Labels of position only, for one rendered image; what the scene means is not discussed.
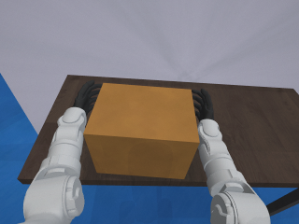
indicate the robot left hand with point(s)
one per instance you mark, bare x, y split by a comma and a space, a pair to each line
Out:
84, 100

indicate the right robot upper arm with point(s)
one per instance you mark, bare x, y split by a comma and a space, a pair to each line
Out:
229, 207

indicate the carton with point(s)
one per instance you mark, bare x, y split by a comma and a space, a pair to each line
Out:
142, 131

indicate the left robot upper arm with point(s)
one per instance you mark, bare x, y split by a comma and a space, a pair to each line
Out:
55, 200

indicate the robot right hand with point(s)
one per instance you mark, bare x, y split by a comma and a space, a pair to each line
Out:
205, 108

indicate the table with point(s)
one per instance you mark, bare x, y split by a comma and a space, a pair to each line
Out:
259, 126

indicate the left robot forearm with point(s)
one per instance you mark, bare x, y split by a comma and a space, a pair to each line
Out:
65, 147

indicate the right robot forearm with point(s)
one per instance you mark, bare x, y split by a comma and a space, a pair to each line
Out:
220, 170

